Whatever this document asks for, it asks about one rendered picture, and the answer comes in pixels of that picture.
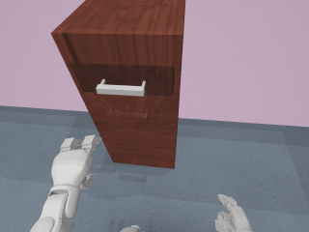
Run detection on handle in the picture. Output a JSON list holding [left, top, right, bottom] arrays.
[[106, 111, 149, 122], [96, 79, 146, 97]]

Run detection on cabinet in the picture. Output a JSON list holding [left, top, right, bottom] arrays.
[[50, 0, 186, 169]]

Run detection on robot right hand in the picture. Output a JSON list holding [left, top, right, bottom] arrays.
[[214, 194, 251, 232]]

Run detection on robot left hand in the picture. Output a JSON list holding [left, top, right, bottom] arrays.
[[51, 134, 102, 189]]

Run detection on left robot forearm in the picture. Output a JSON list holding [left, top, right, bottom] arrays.
[[30, 184, 81, 232]]

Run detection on drawer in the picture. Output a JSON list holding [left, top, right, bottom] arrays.
[[71, 63, 175, 97]]

